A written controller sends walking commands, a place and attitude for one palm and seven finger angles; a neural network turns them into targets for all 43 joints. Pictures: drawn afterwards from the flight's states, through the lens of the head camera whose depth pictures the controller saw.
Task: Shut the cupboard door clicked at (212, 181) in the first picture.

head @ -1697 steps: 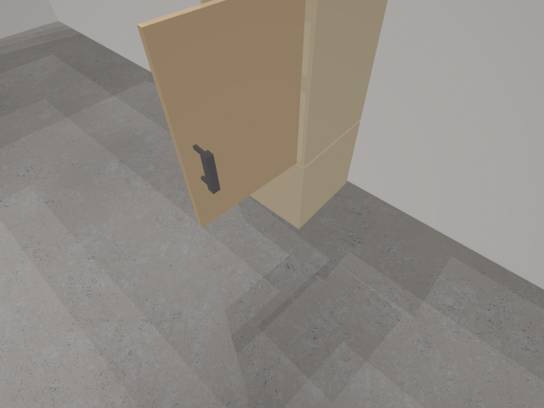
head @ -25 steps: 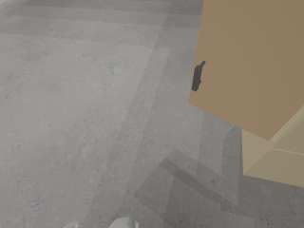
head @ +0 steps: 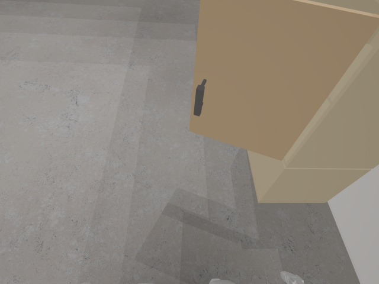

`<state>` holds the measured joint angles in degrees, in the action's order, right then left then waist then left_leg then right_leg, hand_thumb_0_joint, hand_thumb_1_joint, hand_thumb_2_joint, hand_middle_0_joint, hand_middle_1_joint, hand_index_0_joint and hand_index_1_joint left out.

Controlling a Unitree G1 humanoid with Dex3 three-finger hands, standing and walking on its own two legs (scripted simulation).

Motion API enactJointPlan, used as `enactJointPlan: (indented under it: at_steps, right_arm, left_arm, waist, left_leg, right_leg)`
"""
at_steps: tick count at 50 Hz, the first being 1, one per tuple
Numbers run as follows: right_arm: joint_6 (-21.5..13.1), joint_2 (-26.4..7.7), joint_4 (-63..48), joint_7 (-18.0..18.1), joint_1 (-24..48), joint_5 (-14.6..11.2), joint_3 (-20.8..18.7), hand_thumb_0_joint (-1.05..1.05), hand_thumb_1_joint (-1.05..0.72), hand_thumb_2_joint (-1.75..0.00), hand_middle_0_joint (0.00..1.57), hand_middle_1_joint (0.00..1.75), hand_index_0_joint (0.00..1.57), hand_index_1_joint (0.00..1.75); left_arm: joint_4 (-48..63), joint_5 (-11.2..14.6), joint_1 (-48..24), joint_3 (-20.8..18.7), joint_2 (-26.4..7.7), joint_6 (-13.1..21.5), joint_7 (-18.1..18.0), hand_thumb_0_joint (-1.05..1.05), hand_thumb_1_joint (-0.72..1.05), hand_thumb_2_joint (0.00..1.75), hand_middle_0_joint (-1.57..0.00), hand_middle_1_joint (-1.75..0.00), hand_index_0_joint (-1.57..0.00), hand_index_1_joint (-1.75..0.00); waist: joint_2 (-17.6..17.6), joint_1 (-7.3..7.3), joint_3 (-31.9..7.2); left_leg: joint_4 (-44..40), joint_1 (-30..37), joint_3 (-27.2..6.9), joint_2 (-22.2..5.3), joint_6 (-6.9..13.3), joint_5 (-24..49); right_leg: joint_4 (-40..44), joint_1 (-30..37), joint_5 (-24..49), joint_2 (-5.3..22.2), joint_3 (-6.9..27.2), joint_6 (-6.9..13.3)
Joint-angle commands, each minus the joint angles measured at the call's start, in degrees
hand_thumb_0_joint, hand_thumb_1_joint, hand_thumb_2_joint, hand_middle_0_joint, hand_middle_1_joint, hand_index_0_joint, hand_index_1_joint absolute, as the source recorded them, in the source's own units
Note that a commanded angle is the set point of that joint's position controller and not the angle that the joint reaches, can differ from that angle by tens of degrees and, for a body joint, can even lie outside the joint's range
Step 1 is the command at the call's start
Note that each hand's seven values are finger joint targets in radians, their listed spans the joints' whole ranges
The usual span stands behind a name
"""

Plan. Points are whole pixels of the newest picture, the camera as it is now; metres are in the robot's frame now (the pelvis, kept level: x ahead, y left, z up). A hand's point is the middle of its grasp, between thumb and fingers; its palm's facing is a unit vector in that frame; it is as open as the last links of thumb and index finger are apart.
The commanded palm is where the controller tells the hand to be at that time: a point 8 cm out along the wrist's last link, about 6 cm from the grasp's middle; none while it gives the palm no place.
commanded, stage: turn to face it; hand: left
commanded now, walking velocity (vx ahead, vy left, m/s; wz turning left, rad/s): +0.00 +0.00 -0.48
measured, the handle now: (200, 97) +0.72 +0.01 -0.10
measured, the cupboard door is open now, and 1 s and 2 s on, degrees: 69 69 69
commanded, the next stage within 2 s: take the last steps up to it in 0.30 s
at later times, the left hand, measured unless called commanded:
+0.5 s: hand out of the picture +0.12 +0.13 -0.15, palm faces -0.22 -0.94 -0.25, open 7.4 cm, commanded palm none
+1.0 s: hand (149, 251) +0.21 +0.11 -0.16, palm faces -0.27 -0.94 -0.19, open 7.4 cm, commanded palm none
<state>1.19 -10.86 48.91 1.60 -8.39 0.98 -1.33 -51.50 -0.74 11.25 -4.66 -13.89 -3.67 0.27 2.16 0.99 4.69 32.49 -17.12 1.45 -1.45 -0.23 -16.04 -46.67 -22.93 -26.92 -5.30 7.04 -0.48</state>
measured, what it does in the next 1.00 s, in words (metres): walks ahead, turning right: right foot, then left foot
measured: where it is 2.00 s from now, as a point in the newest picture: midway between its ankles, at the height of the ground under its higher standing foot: outside the picture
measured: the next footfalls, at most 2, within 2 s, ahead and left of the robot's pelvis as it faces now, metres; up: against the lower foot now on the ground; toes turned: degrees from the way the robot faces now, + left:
right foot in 0.32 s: -0.01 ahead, -0.14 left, +0.00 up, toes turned -14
left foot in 0.68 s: +0.10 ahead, +0.07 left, +0.00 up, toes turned -9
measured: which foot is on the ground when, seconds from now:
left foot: down 0.00-0.32, up 0.34-0.66, down 0.68-1.00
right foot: up 0.00-0.30, down 0.32-0.70, up 0.72-1.00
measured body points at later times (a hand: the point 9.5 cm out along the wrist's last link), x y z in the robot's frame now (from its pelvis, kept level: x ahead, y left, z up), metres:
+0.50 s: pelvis -0.01 -0.03 +0.01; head +0.02 -0.06 +0.45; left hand +0.14 +0.18 -0.13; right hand -0.04 -0.29 -0.15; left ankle +0.00 +0.10 -0.66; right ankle -0.05 -0.13 -0.73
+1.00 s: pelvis +0.09 -0.05 +0.01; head +0.12 -0.06 +0.46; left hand +0.22 +0.16 -0.14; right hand -0.04 -0.23 -0.14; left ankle +0.06 +0.08 -0.73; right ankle +0.12 -0.18 -0.70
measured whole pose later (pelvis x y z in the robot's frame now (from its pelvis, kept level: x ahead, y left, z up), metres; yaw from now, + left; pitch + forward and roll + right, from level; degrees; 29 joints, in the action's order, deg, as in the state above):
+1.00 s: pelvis +0.09 -0.05 +0.01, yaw -16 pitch +0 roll +1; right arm -1.9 -7.2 62.0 1.4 -25.8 1.7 -0.5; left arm -57.7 -1.2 11.6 -3.2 -10.6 -0.6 1.3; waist 0.7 -1.7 2.9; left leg 19.5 -2.1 7.4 -1.5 0.0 -16.9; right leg -44.3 -26.9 -15.0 3.4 -3.0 0.6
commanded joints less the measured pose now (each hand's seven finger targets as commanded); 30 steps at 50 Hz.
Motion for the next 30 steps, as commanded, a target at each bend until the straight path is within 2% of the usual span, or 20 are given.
enactJointPlan:
  at_steps: [1, 2, 4, 7, 11, 12, 13, 14, 15, 16, 17, 18, 19, 20, 21, 23, 26, 28, 29, 30]
  right_arm:
    - [-1.24, -12.31, -4.35, 1.19, -2.09, 1.08, -2.39, 0.00, -0.90, -0.90, 0.20, 0.30, 0.20, 0.30]
    - [-1.08, -12.02, -4.58, 1.15, -1.19, 1.11, -2.26, 0.00, -0.90, -0.90, 0.20, 0.30, 0.20, 0.30]
    - [-1.01, -11.84, -3.92, 1.12, -1.77, 1.08, -2.33, 0.00, -0.90, -0.90, 0.20, 0.30, 0.20, 0.30]
    - [-0.97, -12.18, -2.06, 0.88, -5.40, 0.96, -2.71, 0.00, -0.90, -0.90, 0.20, 0.30, 0.20, 0.30]
    - [-0.71, -13.44, -0.28, 0.40, -7.16, 0.96, -3.51, 0.00, -0.90, -0.90, 0.20, 0.30, 0.20, 0.30]
    - [-0.61, -13.89, -0.01, 0.29, -6.94, 0.89, -3.71, 0.00, -0.90, -0.90, 0.20, 0.30, 0.20, 0.30]
    - [-0.53, -13.93, 0.16, 0.14, -6.51, 0.67, -3.72, 0.00, -0.90, -0.90, 0.20, 0.30, 0.20, 0.30]
    - [-0.43, -13.77, 0.11, 0.04, -5.56, 0.38, -3.84, 0.00, -0.90, -0.90, 0.20, 0.30, 0.20, 0.30]
    - [-0.36, -11.87, -0.04, -0.24, -5.65, -0.21, -3.81, 0.00, -0.90, -0.90, 0.20, 0.30, 0.20, 0.30]
    - [-0.38, -7.17, -2.04, -0.41, -3.91, -0.48, -2.71, 0.00, -0.90, -0.90, 0.20, 0.30, 0.20, 0.30]
    - [0.53, -8.06, -2.71, -0.06, -1.59, -0.33, -2.35, 0.00, -0.90, -0.90, 0.20, 0.30, 0.20, 0.30]
    - [0.89, -7.86, -2.55, -0.10, -1.75, -0.33, -2.43, 0.00, -0.90, -0.90, 0.20, 0.30, 0.20, 0.30]
    - [0.90, -7.07, -1.02, 0.23, -3.12, -0.11, -2.45, 0.00, -0.90, -0.90, 0.20, 0.30, 0.20, 0.30]
    - [0.81, -8.25, 0.31, 0.21, -3.30, -0.12, -2.42, 0.00, -0.90, -0.90, 0.20, 0.30, 0.20, 0.30]
    - [0.76, -8.06, 1.11, -0.14, -4.52, -0.03, -2.39, 0.00, -0.90, -0.90, 0.20, 0.30, 0.20, 0.30]
    - [0.55, -6.70, 2.23, -0.91, -6.34, 0.28, -2.08, 0.00, -0.90, -0.90, 0.20, 0.30, 0.20, 0.30]
    - [0.01, -5.84, 2.52, -1.57, -5.39, 0.56, -2.10, 0.00, -0.90, -0.90, 0.20, 0.30, 0.20, 0.30]
    - [-0.87, -5.35, 2.23, -1.99, -4.09, 0.55, -2.10, 0.00, -0.90, -0.90, 0.20, 0.30, 0.20, 0.30]
    - [-1.31, -4.87, 2.28, -2.03, -4.50, 0.58, -1.97, 0.00, -0.90, -0.90, 0.20, 0.30, 0.20, 0.30]
    - [-1.62, -4.57, 2.80, -1.97, -5.94, 0.62, -1.95, 0.00, -0.90, -0.90, 0.20, 0.30, 0.20, 0.30]
  left_arm:
    - [5.74, -0.68, -0.72, -2.40, -6.59, 0.87, 1.20, 0.00, 0.90, 0.90, -0.20, -0.30, -0.20, -0.30]
    - [5.74, -0.56, -0.54, -2.20, -5.97, 0.51, 1.53, 0.00, 0.90, 0.90, -0.20, -0.30, -0.20, -0.30]
    - [5.62, -0.44, -0.71, -1.70, -4.81, 0.19, 1.90, 0.00, 0.90, 0.90, -0.20, -0.30, -0.20, -0.30]
    - [6.08, -0.42, -2.82, -1.20, -3.81, 0.15, 2.00, 0.00, 0.90, 0.90, -0.20, -0.30, -0.20, -0.30]
    - [5.71, -0.38, -3.65, -0.24, -2.88, 0.80, 1.80, 0.00, 0.90, 0.90, -0.20, -0.30, -0.20, -0.30]
    - [5.35, -0.31, -2.69, -0.12, -2.92, 1.01, 1.67, 0.00, 0.90, 0.90, -0.20, -0.30, -0.20, -0.30]
    - [4.71, -0.34, -0.87, -0.17, -3.51, 1.29, 1.53, 0.00, 0.90, 0.90, -0.20, -0.30, -0.20, -0.30]
    - [3.69, -0.34, 2.00, -0.40, -4.29, 1.56, 1.40, 0.00, 0.90, 0.90, -0.20, -0.30, -0.20, -0.30]
    - [2.58, -0.74, 4.73, -0.99, -7.41, 2.16, 1.02, 0.00, 0.90, 0.90, -0.20, -0.30, -0.20, -0.30]
    - [1.75, -1.35, 6.61, -2.03, -13.21, 2.90, 0.22, 0.00, 0.90, 0.90, -0.20, -0.30, -0.20, -0.30]
    - [1.10, -0.71, 8.03, -1.93, -14.65, 2.80, -0.34, 0.00, 0.90, 0.90, -0.20, -0.30, -0.20, -0.30]
    - [1.60, -0.71, 6.27, -1.68, -13.21, 2.49, -0.79, 0.00, 0.90, 0.90, -0.20, -0.30, -0.20, -0.30]
    - [1.88, -1.05, 3.01, -1.85, -11.03, 2.60, -1.37, 0.00, 0.90, 0.90, -0.20, -0.30, -0.20, -0.30]
    - [1.95, -0.78, 1.51, -1.22, -9.38, 2.67, -1.49, 0.00, 0.90, 0.90, -0.20, -0.30, -0.20, -0.30]
    - [2.12, -0.54, 0.69, -0.60, -7.95, 2.93, -1.51, 0.00, 0.90, 0.90, -0.20, -0.30, -0.20, -0.30]
    - [2.11, -0.57, 0.01, -0.44, -7.04, 3.55, -1.49, 0.00, 0.90, 0.90, -0.20, -0.30, -0.20, -0.30]
    - [1.07, -0.78, 1.05, -0.56, -7.29, 4.21, -1.04, 0.00, 0.90, 0.90, -0.20, -0.30, -0.20, -0.30]
    - [-0.26, -1.06, 3.09, -0.71, -7.54, 4.64, -0.78, 0.00, 0.90, 0.90, -0.20, -0.30, -0.20, -0.30]
    - [-0.65, -1.08, 3.40, -0.92, -7.74, 4.69, -0.67, 0.00, 0.90, 0.90, -0.20, -0.30, -0.20, -0.30]
    - [-0.91, -0.99, 3.07, -1.04, -7.65, 4.75, -0.59, 0.00, 0.90, 0.90, -0.20, -0.30, -0.20, -0.30]
  waist:
    - [-12.70, -0.65, -5.01]
    - [-11.89, -0.27, -4.46]
    - [-11.29, -0.49, -4.92]
    - [-13.01, -2.20, -5.59]
    - [-16.41, -3.23, -7.32]
    - [-16.20, -2.78, -7.88]
    - [-15.18, -1.70, -7.95]
    - [-12.64, -0.04, -9.19]
    - [-5.08, 1.03, -10.24]
    - [12.80, 2.27, -8.88]
    - [12.95, 3.58, -8.29]
    - [7.49, 2.37, -6.24]
    - [12.08, 0.46, -6.22]
    - [12.33, 0.12, -5.86]
    - [10.13, -0.76, -6.43]
    - [7.42, -1.60, -7.31]
    - [6.10, -0.68, -3.89]
    - [6.14, 0.52, -2.08]
    - [6.58, 0.63, -1.90]
    - [6.88, 0.05, -1.22]
  left_leg:
    - [-15.28, 5.86, -13.00, -19.50, 9.22, 19.97]
    - [-14.79, 5.78, -9.15, -17.80, 8.59, 19.01]
    - [-13.62, 7.68, -4.84, -15.92, 7.80, 19.17]
    - [-13.30, 10.05, -2.97, -16.30, 7.86, 18.70]
    - [-9.55, 11.34, -1.29, -17.17, 8.03, 24.74]
    - [-7.93, 10.75, -0.89, -17.27, 7.55, 25.16]
    - [-5.75, 8.81, -0.09, -16.77, 6.33, 24.14]
    - [-2.34, 6.25, 1.49, -15.36, 4.20, 20.18]
    - [3.93, 0.65, 4.28, -12.12, 0.93, 10.69]
    - [15.14, -13.51, 8.72, -3.68, -2.69, -14.23]
    - [25.52, -14.70, 2.29, -2.46, -2.55, -21.14]
    - [29.64, -15.40, -0.67, -3.14, -2.19, -17.83]
    - [31.87, -18.86, -1.73, -3.42, -2.39, -15.46]
    - [33.24, -18.40, -1.86, -3.63, -2.92, -12.67]
    - [33.05, -17.18, -1.78, -3.62, -3.28, -9.66]
    - [29.33, -13.95, 0.14, -3.25, -3.63, -6.55]
    - [20.83, -11.23, 1.78, -2.87, -3.30, -5.53]
    - [12.98, -9.79, 2.31, -2.53, -2.62, -7.46]
    - [9.29, -8.26, 2.46, -2.30, -2.20, -8.26]
    - [5.78, -5.65, 2.76, -2.01, -1.94, -7.28]
  right_leg:
    - [-21.67, -7.81, -2.45, 4.76, -3.42, -2.38]
    - [-21.06, -7.50, -0.85, 5.30, -4.40, -2.68]
    - [-17.53, -7.10, 0.66, 5.48, -6.48, -2.86]
    - [-10.57, -5.86, 1.77, 6.09, -8.32, -2.84]
    - [2.33, 0.34, 1.27, 5.23, -11.51, -1.83]
    - [6.24, 2.89, 2.84, 4.95, -11.91, -1.37]
    - [12.13, 7.03, 7.43, 4.76, -12.01, -0.81]
    - [19.86, 12.74, 14.62, 4.80, -11.75, -0.24]
    - [25.80, 19.55, 21.51, 9.68, -5.80, 1.19]
    - [28.50, 25.20, 36.12, 23.27, 11.84, 6.32]
    - [28.20, 19.55, 41.48, 28.32, 14.95, 11.99]
    - [28.05, 17.22, 38.51, 27.14, 11.29, 13.60]
    - [27.38, 19.45, 39.13, 23.61, 10.23, 12.85]
    - [26.15, 19.38, 42.02, 21.68, 8.00, 12.34]
    - [25.93, 19.63, 41.38, 19.83, 4.49, 11.42]
    - [27.77, 17.97, 31.89, 18.39, 1.75, 10.34]
    - [32.42, 14.18, 13.99, 18.63, 3.89, 11.16]
    - [33.83, 14.04, 6.61, 19.31, 6.35, 12.07]
    - [33.72, 13.83, 5.29, 19.48, 7.01, 12.29]
    - [33.50, 12.22, 3.12, 19.30, 6.98, 12.04]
